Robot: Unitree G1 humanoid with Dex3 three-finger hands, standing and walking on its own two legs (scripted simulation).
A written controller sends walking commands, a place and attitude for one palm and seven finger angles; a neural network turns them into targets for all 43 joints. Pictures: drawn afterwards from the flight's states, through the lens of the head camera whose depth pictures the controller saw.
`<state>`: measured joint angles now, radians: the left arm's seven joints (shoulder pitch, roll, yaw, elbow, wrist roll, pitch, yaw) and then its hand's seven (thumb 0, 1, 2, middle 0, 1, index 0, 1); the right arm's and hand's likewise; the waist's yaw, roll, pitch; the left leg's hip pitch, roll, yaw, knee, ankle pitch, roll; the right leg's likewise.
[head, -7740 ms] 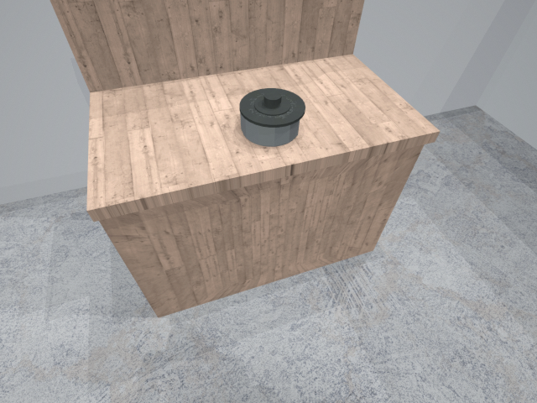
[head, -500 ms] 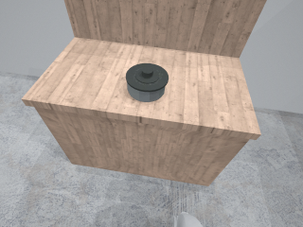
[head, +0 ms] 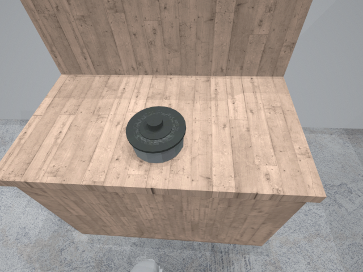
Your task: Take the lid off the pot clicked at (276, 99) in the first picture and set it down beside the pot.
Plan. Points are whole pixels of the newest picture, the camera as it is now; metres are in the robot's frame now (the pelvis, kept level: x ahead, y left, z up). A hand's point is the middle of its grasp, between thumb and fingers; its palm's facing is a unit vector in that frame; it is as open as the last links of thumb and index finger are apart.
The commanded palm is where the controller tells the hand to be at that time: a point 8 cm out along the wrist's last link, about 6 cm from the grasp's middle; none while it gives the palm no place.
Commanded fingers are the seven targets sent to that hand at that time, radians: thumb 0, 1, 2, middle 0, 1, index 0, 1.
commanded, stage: come to a stop and stand still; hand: left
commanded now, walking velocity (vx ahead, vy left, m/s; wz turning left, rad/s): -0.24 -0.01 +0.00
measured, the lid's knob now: (154, 122) +0.50 +0.11 +0.01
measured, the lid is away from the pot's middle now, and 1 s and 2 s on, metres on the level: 0.01 0.01 0.01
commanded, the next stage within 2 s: look again from close up in 1.80 s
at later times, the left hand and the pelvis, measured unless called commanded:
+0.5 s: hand out of the picture +0.01 +0.25 -0.18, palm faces +0.01 -0.98 -0.20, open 7.4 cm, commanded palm none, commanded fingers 0.00 0.90 0.90 -0.20 -0.30 -0.20 -0.30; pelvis -0.02 +0.05 +0.00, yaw -2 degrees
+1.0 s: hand out of the picture -0.07 +0.16 -0.16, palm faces +0.07 -0.98 -0.20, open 7.4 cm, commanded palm none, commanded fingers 0.00 0.90 0.90 -0.20 -0.30 -0.20 -0.30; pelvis -0.02 +0.01 +0.00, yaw -1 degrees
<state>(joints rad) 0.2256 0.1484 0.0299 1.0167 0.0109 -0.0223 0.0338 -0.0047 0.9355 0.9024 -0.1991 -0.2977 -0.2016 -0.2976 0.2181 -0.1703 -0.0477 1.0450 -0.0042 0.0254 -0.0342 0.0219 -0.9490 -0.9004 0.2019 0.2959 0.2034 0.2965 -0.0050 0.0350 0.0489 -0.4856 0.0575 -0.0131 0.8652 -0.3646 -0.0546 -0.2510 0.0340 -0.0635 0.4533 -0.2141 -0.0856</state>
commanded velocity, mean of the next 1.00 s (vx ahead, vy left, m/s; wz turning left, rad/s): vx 0.00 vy -0.01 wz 0.00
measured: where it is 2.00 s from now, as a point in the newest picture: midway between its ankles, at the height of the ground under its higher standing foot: outside the picture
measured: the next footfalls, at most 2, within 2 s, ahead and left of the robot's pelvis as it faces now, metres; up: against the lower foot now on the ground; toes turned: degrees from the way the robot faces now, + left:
left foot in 0.20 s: +0.07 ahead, +0.15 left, +0.00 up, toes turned +2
right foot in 0.66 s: -0.06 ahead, -0.10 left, +0.00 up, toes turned -3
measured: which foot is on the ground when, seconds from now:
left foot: up 0.00-0.18, down 0.20-0.68, up 0.70-1.00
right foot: down 0.00-0.22, up 0.24-0.64, down 0.66-1.00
